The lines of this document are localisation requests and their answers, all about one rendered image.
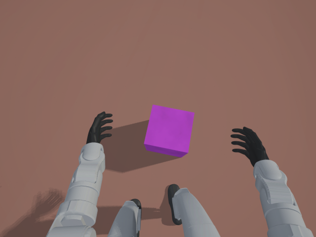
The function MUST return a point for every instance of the left robot hand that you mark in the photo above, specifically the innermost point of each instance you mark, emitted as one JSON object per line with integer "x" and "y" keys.
{"x": 96, "y": 129}

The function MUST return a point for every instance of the right robot forearm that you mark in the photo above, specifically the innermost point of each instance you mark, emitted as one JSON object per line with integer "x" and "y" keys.
{"x": 280, "y": 208}

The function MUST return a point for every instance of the left robot forearm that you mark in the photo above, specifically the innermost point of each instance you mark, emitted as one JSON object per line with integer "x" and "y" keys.
{"x": 79, "y": 207}

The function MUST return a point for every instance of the right robot foot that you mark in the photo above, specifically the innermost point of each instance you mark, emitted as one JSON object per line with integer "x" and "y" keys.
{"x": 172, "y": 189}

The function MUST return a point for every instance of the right robot hand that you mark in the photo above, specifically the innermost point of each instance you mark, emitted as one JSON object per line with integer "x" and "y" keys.
{"x": 255, "y": 151}

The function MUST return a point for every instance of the robot left upper arm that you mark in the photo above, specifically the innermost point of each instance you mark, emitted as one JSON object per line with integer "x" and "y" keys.
{"x": 72, "y": 231}

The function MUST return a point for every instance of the carton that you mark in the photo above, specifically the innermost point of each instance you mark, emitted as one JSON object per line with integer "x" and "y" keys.
{"x": 169, "y": 131}

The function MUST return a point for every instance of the robot left thigh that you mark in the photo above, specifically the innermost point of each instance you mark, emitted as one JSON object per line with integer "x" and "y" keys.
{"x": 127, "y": 222}

